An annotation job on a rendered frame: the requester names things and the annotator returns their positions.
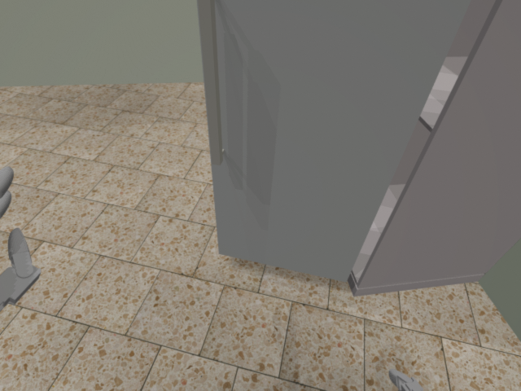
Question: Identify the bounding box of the left robot hand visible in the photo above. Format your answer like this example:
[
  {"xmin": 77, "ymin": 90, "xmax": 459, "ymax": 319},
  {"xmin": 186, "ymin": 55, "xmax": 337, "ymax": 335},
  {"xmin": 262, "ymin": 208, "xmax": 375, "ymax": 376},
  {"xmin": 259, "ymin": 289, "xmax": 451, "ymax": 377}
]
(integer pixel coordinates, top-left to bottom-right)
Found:
[{"xmin": 0, "ymin": 166, "xmax": 41, "ymax": 311}]

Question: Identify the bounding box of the right robot hand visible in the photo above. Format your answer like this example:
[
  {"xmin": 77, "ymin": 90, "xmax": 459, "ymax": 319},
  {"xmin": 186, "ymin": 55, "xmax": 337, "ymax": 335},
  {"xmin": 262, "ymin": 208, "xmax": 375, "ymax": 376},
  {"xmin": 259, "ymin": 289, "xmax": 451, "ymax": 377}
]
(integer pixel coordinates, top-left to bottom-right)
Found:
[{"xmin": 389, "ymin": 369, "xmax": 423, "ymax": 391}]

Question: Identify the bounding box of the handle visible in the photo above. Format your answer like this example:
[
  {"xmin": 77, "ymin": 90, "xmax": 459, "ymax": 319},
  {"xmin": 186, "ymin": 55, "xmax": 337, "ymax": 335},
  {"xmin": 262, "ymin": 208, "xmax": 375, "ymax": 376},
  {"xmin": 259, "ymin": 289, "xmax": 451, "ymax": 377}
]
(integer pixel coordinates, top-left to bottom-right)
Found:
[{"xmin": 198, "ymin": 0, "xmax": 225, "ymax": 165}]

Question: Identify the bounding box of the fridge door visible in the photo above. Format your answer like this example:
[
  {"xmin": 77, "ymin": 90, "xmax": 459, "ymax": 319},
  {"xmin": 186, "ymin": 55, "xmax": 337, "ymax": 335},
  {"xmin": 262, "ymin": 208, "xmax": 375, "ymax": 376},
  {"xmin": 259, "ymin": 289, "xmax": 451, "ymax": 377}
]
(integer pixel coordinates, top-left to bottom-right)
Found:
[{"xmin": 197, "ymin": 0, "xmax": 471, "ymax": 283}]

